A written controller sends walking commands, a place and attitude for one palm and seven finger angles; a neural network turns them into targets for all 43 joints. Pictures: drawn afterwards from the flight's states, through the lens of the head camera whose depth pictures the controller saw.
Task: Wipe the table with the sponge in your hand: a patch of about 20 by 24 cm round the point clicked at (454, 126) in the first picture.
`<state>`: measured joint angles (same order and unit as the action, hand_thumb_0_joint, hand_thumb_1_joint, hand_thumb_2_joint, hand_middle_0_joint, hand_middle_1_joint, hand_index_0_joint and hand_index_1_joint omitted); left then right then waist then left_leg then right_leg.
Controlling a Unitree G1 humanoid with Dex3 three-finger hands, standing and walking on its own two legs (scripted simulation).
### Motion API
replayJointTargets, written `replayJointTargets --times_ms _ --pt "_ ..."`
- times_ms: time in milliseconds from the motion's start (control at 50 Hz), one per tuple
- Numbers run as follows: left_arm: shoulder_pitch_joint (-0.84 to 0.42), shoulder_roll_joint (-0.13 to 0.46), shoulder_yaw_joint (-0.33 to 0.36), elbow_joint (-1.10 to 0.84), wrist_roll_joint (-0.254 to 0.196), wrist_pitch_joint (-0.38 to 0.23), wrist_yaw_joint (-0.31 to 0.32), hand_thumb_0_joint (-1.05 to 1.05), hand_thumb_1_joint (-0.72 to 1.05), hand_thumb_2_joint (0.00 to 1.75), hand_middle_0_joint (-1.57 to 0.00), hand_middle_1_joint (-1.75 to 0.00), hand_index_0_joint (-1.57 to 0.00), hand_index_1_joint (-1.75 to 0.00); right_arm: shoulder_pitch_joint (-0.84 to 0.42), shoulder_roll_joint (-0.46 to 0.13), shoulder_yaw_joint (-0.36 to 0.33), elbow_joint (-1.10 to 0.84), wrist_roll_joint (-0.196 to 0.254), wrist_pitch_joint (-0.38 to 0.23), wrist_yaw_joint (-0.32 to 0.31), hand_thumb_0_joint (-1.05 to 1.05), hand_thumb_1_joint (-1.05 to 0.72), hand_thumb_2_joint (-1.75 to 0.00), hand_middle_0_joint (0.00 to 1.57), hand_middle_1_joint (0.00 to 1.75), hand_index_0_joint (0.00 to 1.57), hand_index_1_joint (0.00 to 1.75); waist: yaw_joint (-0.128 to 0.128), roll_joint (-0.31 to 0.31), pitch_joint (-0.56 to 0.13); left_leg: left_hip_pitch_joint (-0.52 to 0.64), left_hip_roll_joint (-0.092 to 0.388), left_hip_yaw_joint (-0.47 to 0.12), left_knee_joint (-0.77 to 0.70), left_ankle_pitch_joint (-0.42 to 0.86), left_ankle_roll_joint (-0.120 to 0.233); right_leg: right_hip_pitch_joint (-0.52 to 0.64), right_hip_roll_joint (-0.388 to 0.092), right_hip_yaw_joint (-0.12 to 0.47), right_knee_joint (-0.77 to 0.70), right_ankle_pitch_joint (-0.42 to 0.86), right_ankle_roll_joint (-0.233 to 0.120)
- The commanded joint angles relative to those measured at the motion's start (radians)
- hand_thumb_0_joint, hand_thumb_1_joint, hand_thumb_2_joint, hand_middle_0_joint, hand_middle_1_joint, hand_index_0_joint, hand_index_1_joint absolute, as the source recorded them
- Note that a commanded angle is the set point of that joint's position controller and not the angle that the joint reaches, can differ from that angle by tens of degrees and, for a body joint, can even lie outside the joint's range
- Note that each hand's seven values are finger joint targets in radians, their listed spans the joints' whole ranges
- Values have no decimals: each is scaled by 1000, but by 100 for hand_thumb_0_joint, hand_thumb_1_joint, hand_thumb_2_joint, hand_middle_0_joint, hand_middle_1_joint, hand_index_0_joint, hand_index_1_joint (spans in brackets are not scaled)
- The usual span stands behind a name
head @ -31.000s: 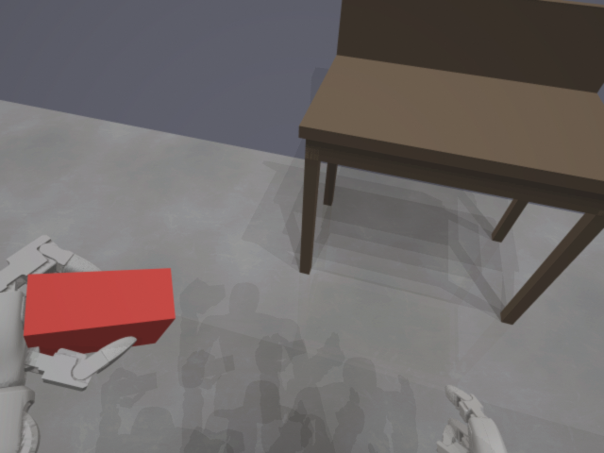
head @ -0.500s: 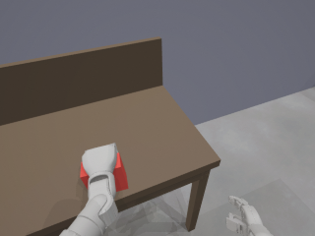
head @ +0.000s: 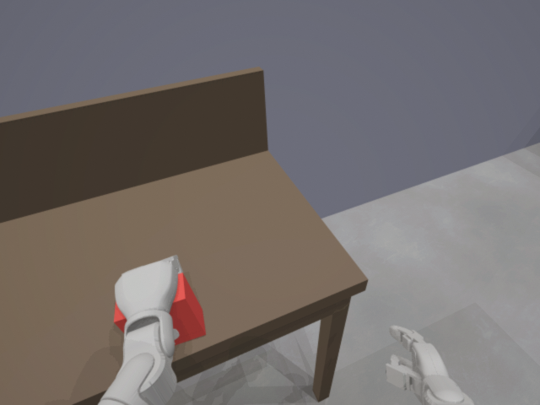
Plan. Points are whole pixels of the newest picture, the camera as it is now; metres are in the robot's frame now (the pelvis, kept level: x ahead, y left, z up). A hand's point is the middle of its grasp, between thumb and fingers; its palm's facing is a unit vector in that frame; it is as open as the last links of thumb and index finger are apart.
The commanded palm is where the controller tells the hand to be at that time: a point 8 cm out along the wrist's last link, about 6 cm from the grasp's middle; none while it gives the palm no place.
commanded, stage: slide back across to the middle lane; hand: left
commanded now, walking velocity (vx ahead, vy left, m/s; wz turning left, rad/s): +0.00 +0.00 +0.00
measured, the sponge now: (167, 320) +0.26 +0.21 -0.03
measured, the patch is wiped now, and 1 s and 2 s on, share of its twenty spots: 1.00 1.00 1.00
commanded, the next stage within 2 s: wipe forward along the middle lane in 0.36 s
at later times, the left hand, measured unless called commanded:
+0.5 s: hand (123, 327) +0.22 +0.26 +0.02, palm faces -0.01 -0.14 -0.99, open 9.6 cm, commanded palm +0.18 +0.27 +0.05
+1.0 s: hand (118, 301) +0.27 +0.29 +0.01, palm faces -0.07 -0.05 -1.00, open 9.6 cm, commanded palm +0.23 +0.30 +0.03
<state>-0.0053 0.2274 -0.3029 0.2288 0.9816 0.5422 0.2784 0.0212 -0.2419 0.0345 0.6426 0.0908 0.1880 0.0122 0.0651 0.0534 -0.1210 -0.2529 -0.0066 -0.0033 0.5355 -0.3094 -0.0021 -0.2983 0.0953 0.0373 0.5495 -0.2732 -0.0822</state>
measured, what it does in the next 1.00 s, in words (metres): stands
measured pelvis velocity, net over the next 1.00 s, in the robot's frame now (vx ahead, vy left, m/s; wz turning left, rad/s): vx -0.03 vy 0.01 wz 0.02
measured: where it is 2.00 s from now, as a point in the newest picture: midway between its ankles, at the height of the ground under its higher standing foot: outside the picture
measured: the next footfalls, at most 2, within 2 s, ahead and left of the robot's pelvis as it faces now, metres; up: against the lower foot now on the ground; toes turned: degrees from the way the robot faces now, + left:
none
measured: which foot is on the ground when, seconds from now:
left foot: down 0.00-1.00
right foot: down 0.00-1.00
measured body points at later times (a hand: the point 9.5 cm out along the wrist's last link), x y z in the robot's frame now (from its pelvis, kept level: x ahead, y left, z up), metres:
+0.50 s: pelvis +0.00 +0.01 +0.00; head -0.03 -0.02 +0.45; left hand +0.22 +0.26 +0.07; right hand +0.24 -0.20 -0.07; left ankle -0.02 +0.13 -0.73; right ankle +0.00 -0.07 -0.73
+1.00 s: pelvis -0.03 +0.01 +0.00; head -0.03 -0.01 +0.45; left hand +0.27 +0.29 +0.07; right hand +0.19 -0.21 -0.10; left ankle -0.02 +0.13 -0.73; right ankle +0.00 -0.07 -0.73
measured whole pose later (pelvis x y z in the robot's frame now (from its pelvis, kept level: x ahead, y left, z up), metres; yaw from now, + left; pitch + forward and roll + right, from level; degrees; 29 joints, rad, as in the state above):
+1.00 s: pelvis -0.03 +0.01 +0.00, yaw +1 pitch +5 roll +0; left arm -0.20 0.32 -0.16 0.47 1.00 0.41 0.22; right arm 0.08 -0.25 0.03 0.69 0.08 0.12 -0.06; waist 0.07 0.05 -0.11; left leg -0.38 -0.03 -0.03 0.59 -0.28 0.01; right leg -0.41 0.08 0.02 0.58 -0.24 -0.06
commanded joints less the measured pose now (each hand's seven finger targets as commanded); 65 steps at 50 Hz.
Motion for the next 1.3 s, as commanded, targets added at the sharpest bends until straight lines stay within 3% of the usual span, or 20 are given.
replayJointTargets --times_ms 0,100,220,280,320,500,600,680,740,780,840,880,960,980,1040,1080,1140,1180,1240,1280 --pt "53 153 122 -52 -30 36 -25 0 10 130 -120 -160 -120 -160 -246 -95 -30 -181 4 -60 -3 0 -90 -90 20 30 20 30 46 -140 -60 -60 -50 -9 -48 182 34 183 -61 137 -110 315 10" --pt "129 153 123 -101 -24 21 -33 0 10 130 -120 -160 -120 -160 -248 -89 -31 -180 2 -72 4 0 -90 -90 20 30 20 30 50 -112 -69 -35 -51 -7 -51 226 32 203 -64 138 -99 416 9" --pt "220 205 189 -143 -39 -14 -34 0 10 130 -120 -160 -120 -160 -243 -90 -35 -175 -1 -82 2 0 -90 -90 20 30 20 30 59 -153 -74 -32 -51 -8 -49 235 31 226 -69 157 -95 486 15" --pt "223 243 231 -172 -38 -25 -37 0 10 130 -120 -160 -120 -160 -250 -99 -37 -169 -6 -86 -1 0 -90 -90 20 30 20 30 61 -132 -64 -19 -52 -18 -51 231 34 209 -64 180 -114 447 11" --pt "234 215 200 -177 -37 -26 -40 0 10 130 -120 -160 -120 -160 -246 -93 -36 -173 -4 -89 -4 0 -90 -90 20 30 20 30 56 -124 -41 -20 -50 -14 -55 218 35 190 -64 159 -119 393 14" --pt "82 203 184 -125 -15 -59 -58 0 10 130 -120 -160 -120 -160 -213 -106 -43 -150 -16 -108 -33 0 -90 -90 20 30 20 30 27 -121 -14 -27 -44 -24 -71 141 45 100 -49 129 -157 159 11" --pt "13 227 218 -51 20 -99 -41 0 10 130 -120 -160 -120 -160 -194 -108 -49 -139 -20 -123 -44 0 -90 -90 20 30 20 30 40 -107 -40 -53 -45 -28 -69 115 40 79 -44 110 -140 98 3" --pt "-46 238 241 23 27 -113 -26 0 10 130 -120 -160 -120 -160 -187 -115 -51 -125 -22 -130 -53 0 -90 -90 20 30 20 30 41 -144 -32 -77 -46 -37 -66 84 37 43 -39 120 -146 50 0" --pt "-147 200 186 87 30 -104 -26 0 10 130 -120 -160 -120 -160 -172 -118 -50 -123 -17 -128 -64 0 -90 -90 20 30 20 30 13 -165 -5 -99 -45 -28 -62 27 38 -8 -44 94 -155 -47 11" --pt "-191 246 221 147 29 -94 -29 0 10 130 -120 -160 -120 -160 -169 -128 -47 -114 -15 -125 -73 0 -90 -90 20 30 20 30 14 -178 7 -113 -46 -35 -63 -4 37 -34 -40 104 -166 -107 7" --pt "-272 220 175 216 32 -92 -41 0 10 130 -120 -160 -120 -160 -137 -130 -44 -113 -12 -120 -81 0 -90 -90 20 30 20 30 -8 -168 -12 -141 -47 -26 -49 -20 38 -45 -46 75 -139 -104 14" --pt "-268 260 216 251 31 -97 -48 0 10 130 -120 -160 -120 -160 -137 -135 -42 -115 -11 -117 -85 0 -90 -90 20 30 20 30 8 -148 -30 -156 -47 -34 -48 -19 34 -46 -42 81 -130 -103 7" --pt "-274 232 193 309 23 -122 -58 0 10 130 -120 -160 -120 -160 -91 -134 -47 -123 -11 -115 -84 0 -90 -90 20 30 20 30 -7 -146 -67 -186 -49 -29 -12 9 36 -31 -49 71 -102 -21 13" --pt "-268 280 241 314 19 -131 -59 0 10 130 -120 -160 -120 -160 -93 -140 -46 -122 -14 -115 -85 0 -90 -90 20 30 20 30 4 -151 -84 -200 -48 -35 -12 8 36 -18 -47 89 -103 -18 11" --pt "-323 261 209 340 28 -159 -61 0 10 130 -120 -160 -120 -160 -64 -142 -48 -126 -13 -111 -86 0 -90 -90 20 30 20 30 -28 -183 -49 -230 -48 -30 5 -9 40 -52 -51 79 -99 -32 20" --pt "-332 308 257 357 33 -178 -54 0 10 130 -120 -160 -120 -160 -54 -147 -52 -125 -17 -113 -84 0 -90 -90 20 30 20 30 -16 -172 -48 -250 -46 -37 8 -16 40 -59 -48 92 -97 -38 14" --pt "-363 285 231 376 32 -202 -45 0 10 130 -120 -160 -120 -160 -25 -146 -58 -122 -15 -112 -84 0 -90 -90 20 30 20 30 -37 -189 -55 -269 -47 -25 26 -28 44 -65 -57 85 -92 -43 26" --pt "-346 344 292 396 32 -214 -36 0 10 130 -120 -160 -120 -160 -23 -152 -62 -117 -16 -113 -84 0 -90 -90 20 30 20 30 -19 -188 -70 -285 -46 -32 31 -20 43 -56 -54 100 -88 -32 20" --pt "-423 335 260 411 25 -228 -28 0 10 130 -120 -160 -120 -160 1 -152 -63 -112 -12 -114 -88 0 -90 -90 20 30 20 30 -51 -198 -68 -303 -45 -16 46 -54 47 -67 -67 104 -98 -76 37" --pt "-422 391 306 438 31 -231 -24 0 10 130 -120 -160 -120 -160 -1 -158 -62 -107 -13 -112 -89 0 -90 -90 20 30 20 30 -36 -177 -77 -323 -47 -26 45 -56 46 -67 -64 120 -97 -93 29"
